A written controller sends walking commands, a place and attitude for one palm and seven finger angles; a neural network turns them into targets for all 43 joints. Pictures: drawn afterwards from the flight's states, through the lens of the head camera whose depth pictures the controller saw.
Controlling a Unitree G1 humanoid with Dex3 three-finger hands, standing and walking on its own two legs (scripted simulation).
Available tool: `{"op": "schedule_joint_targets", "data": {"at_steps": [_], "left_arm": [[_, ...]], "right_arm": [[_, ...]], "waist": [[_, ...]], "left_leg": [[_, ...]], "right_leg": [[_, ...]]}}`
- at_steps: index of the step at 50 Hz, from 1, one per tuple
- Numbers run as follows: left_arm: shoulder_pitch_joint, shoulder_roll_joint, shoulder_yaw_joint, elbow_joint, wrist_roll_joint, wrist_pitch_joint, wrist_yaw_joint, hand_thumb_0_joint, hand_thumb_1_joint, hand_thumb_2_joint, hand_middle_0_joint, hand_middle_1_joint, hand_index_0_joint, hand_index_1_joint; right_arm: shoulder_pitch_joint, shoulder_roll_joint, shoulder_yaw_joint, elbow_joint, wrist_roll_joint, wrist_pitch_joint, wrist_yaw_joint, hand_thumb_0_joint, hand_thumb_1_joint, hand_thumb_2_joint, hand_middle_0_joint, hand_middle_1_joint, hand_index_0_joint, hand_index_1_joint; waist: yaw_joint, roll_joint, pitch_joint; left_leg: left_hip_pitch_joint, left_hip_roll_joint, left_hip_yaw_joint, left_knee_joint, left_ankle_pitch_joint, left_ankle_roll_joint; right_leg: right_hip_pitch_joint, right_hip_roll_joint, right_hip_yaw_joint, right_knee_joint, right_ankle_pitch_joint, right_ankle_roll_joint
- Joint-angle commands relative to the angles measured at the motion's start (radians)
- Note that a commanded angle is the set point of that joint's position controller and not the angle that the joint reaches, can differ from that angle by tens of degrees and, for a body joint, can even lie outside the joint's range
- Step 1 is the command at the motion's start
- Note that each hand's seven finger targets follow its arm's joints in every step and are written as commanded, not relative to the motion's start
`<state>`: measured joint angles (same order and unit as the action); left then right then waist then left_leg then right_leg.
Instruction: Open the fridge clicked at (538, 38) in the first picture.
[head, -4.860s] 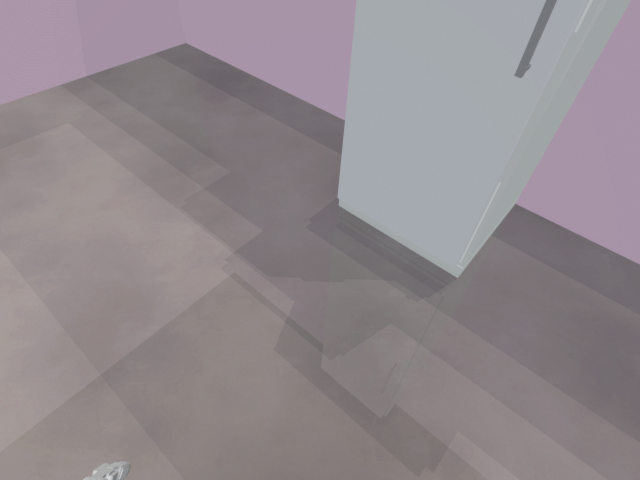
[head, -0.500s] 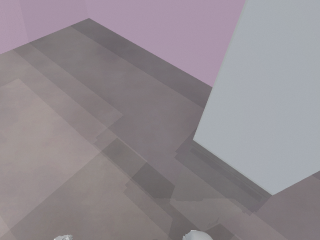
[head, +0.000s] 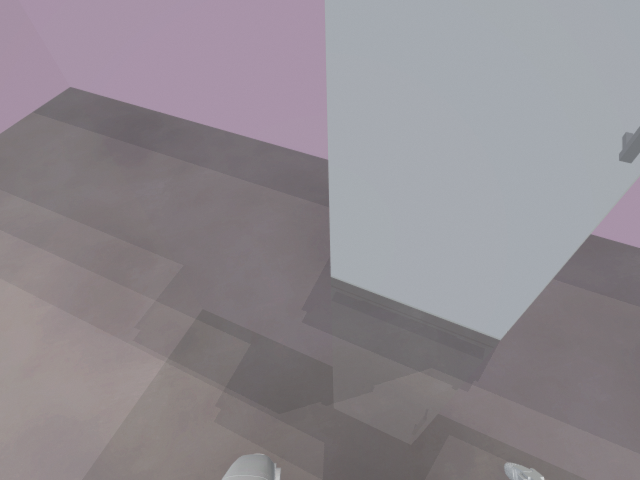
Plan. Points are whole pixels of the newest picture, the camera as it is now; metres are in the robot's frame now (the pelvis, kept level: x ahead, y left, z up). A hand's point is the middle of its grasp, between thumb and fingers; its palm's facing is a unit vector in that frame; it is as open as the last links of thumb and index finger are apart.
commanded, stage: turn to face it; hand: right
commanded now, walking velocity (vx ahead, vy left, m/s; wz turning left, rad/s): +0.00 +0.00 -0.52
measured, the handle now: out of the picture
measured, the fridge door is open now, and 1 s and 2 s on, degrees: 0 0 0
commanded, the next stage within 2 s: take the last steps up to it in 0.40 s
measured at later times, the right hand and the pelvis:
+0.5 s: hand out of the picture +0.01 -0.16 -0.15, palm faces +0.27 +0.92 -0.28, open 7.4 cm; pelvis -0.01 +0.05 +0.00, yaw -15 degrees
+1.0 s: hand out of the picture -0.03 -0.23 -0.18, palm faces +0.38 +0.91 -0.17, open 7.4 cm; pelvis +0.02 -0.05 +0.00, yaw -19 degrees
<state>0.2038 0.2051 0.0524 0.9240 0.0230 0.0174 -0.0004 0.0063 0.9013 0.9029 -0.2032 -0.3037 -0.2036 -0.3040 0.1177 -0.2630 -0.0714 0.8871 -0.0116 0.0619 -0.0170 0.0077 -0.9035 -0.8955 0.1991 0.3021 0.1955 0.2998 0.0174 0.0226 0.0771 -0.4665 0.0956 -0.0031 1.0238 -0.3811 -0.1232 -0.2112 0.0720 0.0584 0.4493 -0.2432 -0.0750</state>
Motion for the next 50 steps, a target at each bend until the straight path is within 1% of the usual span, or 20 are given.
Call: {"op": "schedule_joint_targets", "data": {"at_steps": [1, 6, 8, 9, 10, 11, 12, 13, 15, 17, 28, 31, 32, 33, 34, 35, 37, 39, 43, 50], "left_arm": [[0.076, 0.227, 0.064, -0.042, 0.001, -0.009, 0.016, 0.0, 0.9, 0.9, -0.2, -0.3, -0.2, -0.3], [0.04, 0.221, 0.065, -0.05, 0.001, -0.001, 0.015, 0.0, 0.9, 0.9, -0.2, -0.3, -0.2, -0.3], [0.018, 0.204, 0.063, -0.053, -0.006, -0.001, 0.012, 0.0, 0.9, 0.9, -0.2, -0.3, -0.2, -0.3], [0.03, 0.177, 0.059, -0.053, -0.014, -0.003, 0.008, 0.0, 0.9, 0.9, -0.2, -0.3, -0.2, -0.3], [0.05, 0.118, 0.05, -0.062, -0.023, -0.007, 0.003, 0.0, 0.9, 0.9, -0.2, -0.3, -0.2, -0.3], [0.049, 0.125, 0.057, -0.082, -0.016, 0.0, 0.007, 0.0, 0.9, 0.9, -0.2, -0.3, -0.2, -0.3], [0.041, 0.143, 0.064, -0.074, -0.007, 0.012, 0.008, 0.0, 0.9, 0.9, -0.2, -0.3, -0.2, -0.3], [0.052, 0.137, 0.061, -0.049, -0.002, 0.027, 0.004, 0.0, 0.9, 0.9, -0.2, -0.3, -0.2, -0.3], [0.053, 0.128, 0.061, -0.02, -0.002, 0.038, -0.01, 0.0, 0.9, 0.9, -0.2, -0.3, -0.2, -0.3], [0.055, 0.111, 0.055, -0.01, -0.004, 0.039, -0.016, 0.0, 0.9, 0.9, -0.2, -0.3, -0.2, -0.3], [-0.102, 0.077, 0.015, -0.03, -0.012, 0.02, -0.017, 0.0, 0.9, 0.9, -0.2, -0.3, -0.2, -0.3], [-0.038, 0.08, 0.009, -0.009, -0.009, -0.003, -0.017, 0.0, 0.9, 0.9, -0.2, -0.3, -0.2, -0.3], [0.012, 0.09, 0.012, 0.011, -0.008, -0.01, -0.017, 0.0, 0.9, 0.9, -0.2, -0.3, -0.2, -0.3], [0.083, 0.148, 0.022, 0.031, -0.006, -0.022, -0.01, 0.0, 0.9, 0.9, -0.2, -0.3, -0.2, -0.3], [0.158, 0.253, 0.049, 0.046, 0.006, -0.025, -0.006, 0.0, 0.9, 0.9, -0.2, -0.3, -0.2, -0.3], [0.209, 0.274, 0.05, 0.061, 0.005, -0.019, 0.0, 0.0, 0.9, 0.9, -0.2, -0.3, -0.2, -0.3], [0.126, 0.187, 0.024, 0.054, 0.001, -0.028, 0.016, 0.0, 0.9, 0.9, -0.2, -0.3, -0.2, -0.3], [0.079, 0.134, 0.002, 0.044, -0.003, -0.042, 0.021, 0.0, 0.9, 0.9, -0.2, -0.3, -0.2, -0.3], [0.147, 0.107, -0.006, 0.078, -0.016, -0.071, 0.027, 0.0, 0.9, 0.9, -0.2, -0.3, -0.2, -0.3], [0.288, 0.064, -0.007, 0.15, -0.017, -0.089, 0.043, 0.0, 0.9, 0.9, -0.2, -0.3, -0.2, -0.3]], "right_arm": [[-0.073, -0.075, -0.012, -0.107, 0.005, -0.033, -0.007, 0.0, -0.9, -0.9, 0.2, 0.3, 0.2, 0.3], [-0.019, -0.064, -0.003, -0.104, 0.013, -0.042, -0.014, 0.0, -0.9, -0.9, 0.2, 0.3, 0.2, 0.3], [0.047, -0.076, -0.005, -0.089, 0.013, -0.055, -0.017, 0.0, -0.9, -0.9, 0.2, 0.3, 0.2, 0.3], [0.076, -0.109, -0.01, -0.08, 0.008, -0.066, -0.021, 0.0, -0.9, -0.9, 0.2, 0.3, 0.2, 0.3], [0.102, -0.186, -0.025, -0.074, -0.005, -0.074, -0.029, 0.0, -0.9, -0.9, 0.2, 0.3, 0.2, 0.3], [0.119, -0.219, -0.028, -0.08, -0.009, -0.07, -0.027, 0.0, -0.9, -0.9, 0.2, 0.3, 0.2, 0.3], [0.1, -0.189, -0.022, -0.086, -0.005, -0.065, -0.029, 0.0, -0.9, -0.9, 0.2, 0.3, 0.2, 0.3], [0.045, -0.144, -0.019, -0.09, -0.003, -0.07, -0.031, 0.0, -0.9, -0.9, 0.2, 0.3, 0.2, 0.3], [-0.001, -0.102, -0.003, -0.094, -0.002, -0.069, -0.025, 0.0, -0.9, -0.9, 0.2, 0.3, 0.2, 0.3], [0.023, -0.091, -0.002, -0.079, -0.004, -0.075, -0.022, 0.0, -0.9, -0.9, 0.2, 0.3, 0.2, 0.3], [0.216, -0.156, -0.025, 0.024, -0.024, -0.076, -0.012, 0.0, -0.9, -0.9, 0.2, 0.3, 0.2, 0.3], [0.208, -0.162, -0.028, 0.053, -0.019, -0.078, -0.004, 0.0, -0.9, -0.9, 0.2, 0.3, 0.2, 0.3], [0.186, -0.152, -0.027, 0.055, -0.015, -0.075, 0.0, 0.0, -0.9, -0.9, 0.2, 0.3, 0.2, 0.3], [0.172, -0.113, -0.017, 0.045, -0.006, -0.067, 0.005, 0.0, -0.9, -0.9, 0.2, 0.3, 0.2, 0.3], [0.16, -0.036, -0.001, 0.015, -0.003, -0.063, 0.015, 0.0, -0.9, -0.9, 0.2, 0.3, 0.2, 0.3], [0.075, -0.036, 0.01, -0.011, -0.015, -0.064, 0.011, 0.0, -0.9, -0.9, 0.2, 0.3, 0.2, 0.3], [0.069, -0.051, 0.005, 0.026, -0.02, -0.06, 0.018, 0.0, -0.9, -0.9, 0.2, 0.3, 0.2, 0.3], [0.118, -0.035, 0.008, 0.077, -0.023, -0.063, 0.031, 0.0, -0.9, -0.9, 0.2, 0.3, 0.2, 0.3], [0.186, -0.023, 0.013, 0.122, -0.017, -0.062, 0.03, 0.0, -0.9, -0.9, 0.2, 0.3, 0.2, 0.3], [0.078, 0.004, 0.011, 0.099, -0.012, -0.06, 0.024, 0.0, -0.9, -0.9, 0.2, 0.3, 0.2, 0.3]], "waist": [[0.036, -0.143, -0.123], [0.008, -0.176, -0.153], [-0.029, -0.136, -0.173], [-0.04, -0.051, -0.191], [-0.044, 0.182, -0.215], [-0.048, 0.248, -0.203], [-0.041, 0.133, -0.153], [-0.012, 0.189, -0.118], [0.01, 0.136, -0.039], [0.01, 0.128, -0.039], [-0.078, 0.201, -0.092], [-0.044, 0.184, -0.111], [-0.014, 0.135, -0.107], [0.025, -0.027, -0.12], [0.061, -0.358, -0.115], [0.089, -0.323, -0.035], [0.046, -0.236, 0.039], [0.004, -0.16, 0.108], [-0.021, -0.147, 0.054], [0.002, -0.1, 0.071]], "left_leg": [[-0.066, -0.026, -0.022, -0.101, -0.056, 0.006], [0.136, -0.081, -0.008, -0.336, -0.014, 0.038], [0.294, -0.072, -0.002, -0.56, 0.155, 0.047], [0.439, -0.004, -0.052, -0.669, 0.271, 0.061], [0.589, 0.233, -0.263, -0.692, 0.434, 0.141], [0.504, 0.406, -0.378, -0.69, 0.576, 0.266], [0.405, 0.396, -0.305, -0.686, 0.59, 0.304], [0.341, 0.324, -0.249, -0.708, 0.519, 0.282], [0.276, 0.22, -0.117, -0.696, 0.469, 0.245], [0.289, 0.194, -0.053, -0.695, 0.479, 0.227], [0.396, 0.236, -0.054, -0.678, 0.447, 0.251], [0.325, 0.231, -0.036, -0.652, 0.237, 0.22], [0.225, 0.2, 0.007, -0.613, 0.109, 0.185], [0.073, 0.135, 0.076, -0.468, -0.023, 0.139], [-0.155, -0.008, 0.199, -0.2, -0.206, 0.077], [-0.227, -0.017, 0.116, -0.052, -0.251, 0.09], [-0.21, 0.031, 0.05, 0.061, -0.119, 0.103], [-0.174, 0.038, 0.04, 0.097, 0.026, 0.099], [-0.159, 0.02, 0.049, 0.095, 0.147, 0.077], [-0.276, 0.017, 0.051, 0.047, 0.181, 0.069]], "right_leg": [[0.178, -0.291, 0.323, -0.057, 0.597, -0.118], [0.082, -0.253, 0.358, -0.008, 0.629, -0.098], [0.0, -0.208, 0.334, 0.05, 0.524, -0.046], [-0.101, -0.163, 0.294, 0.112, 0.36, 0.007], [-0.289, -0.045, 0.129, 0.281, -0.015, 0.081], [-0.338, 0.017, 0.024, 0.484, -0.373, 0.114], [-0.318, -0.022, 0.052, 0.63, -0.354, 0.111], [-0.318, -0.048, 0.069, 0.699, -0.304, 0.114], [-0.319, -0.072, 0.019, 0.778, -0.182, 0.127], [-0.323, -0.079, -0.004, 0.765, -0.133, 0.136], [-0.18, -0.085, -0.11, 0.315, -0.223, 0.13], [-0.019, -0.077, -0.148, 0.105, -0.143, 0.106], [0.112, -0.068, -0.164, -0.009, -0.081, 0.099], [0.262, -0.153, -0.048, -0.101, -0.101, 0.065], [0.353, -0.4, 0.292, -0.189, -0.167, -0.033], [0.27, -0.474, 0.361, -0.257, -0.162, -0.111], [0.14, -0.412, 0.289, -0.291, -0.258, -0.109], [0.06, -0.335, 0.189, -0.313, -0.171, -0.073], [0.141, -0.268, 0.069, -0.295, 0.158, -0.04], [0.271, -0.306, 0.07, -0.266, 0.44, -0.051]]}}
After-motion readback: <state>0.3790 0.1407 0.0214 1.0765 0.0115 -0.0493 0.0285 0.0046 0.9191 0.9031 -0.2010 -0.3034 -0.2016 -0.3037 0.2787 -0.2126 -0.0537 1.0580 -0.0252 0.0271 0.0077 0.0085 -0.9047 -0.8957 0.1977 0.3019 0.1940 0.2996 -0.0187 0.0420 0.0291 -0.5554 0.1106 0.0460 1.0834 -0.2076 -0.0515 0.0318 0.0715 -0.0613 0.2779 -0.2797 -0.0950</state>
